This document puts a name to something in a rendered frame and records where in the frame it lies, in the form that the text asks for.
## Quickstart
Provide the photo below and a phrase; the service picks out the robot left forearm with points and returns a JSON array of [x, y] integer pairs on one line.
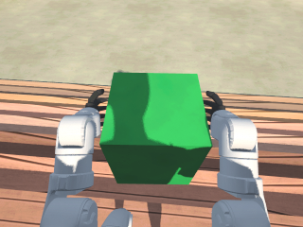
[[75, 140]]

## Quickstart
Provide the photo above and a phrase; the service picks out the robot left hand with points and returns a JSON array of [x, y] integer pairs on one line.
[[93, 103]]

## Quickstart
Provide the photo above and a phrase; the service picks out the robot right forearm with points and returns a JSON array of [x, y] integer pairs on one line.
[[238, 150]]

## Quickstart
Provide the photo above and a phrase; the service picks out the carton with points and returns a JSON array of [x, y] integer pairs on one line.
[[155, 129]]

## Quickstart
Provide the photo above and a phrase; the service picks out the robot left thigh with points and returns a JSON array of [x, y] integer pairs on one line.
[[119, 218]]

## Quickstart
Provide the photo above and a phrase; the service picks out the right robot upper arm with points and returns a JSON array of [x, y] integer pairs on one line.
[[238, 213]]

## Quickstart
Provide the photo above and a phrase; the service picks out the left robot upper arm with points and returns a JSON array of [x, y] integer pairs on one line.
[[71, 212]]

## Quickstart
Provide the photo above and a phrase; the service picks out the robot right hand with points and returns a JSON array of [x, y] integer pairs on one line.
[[215, 105]]

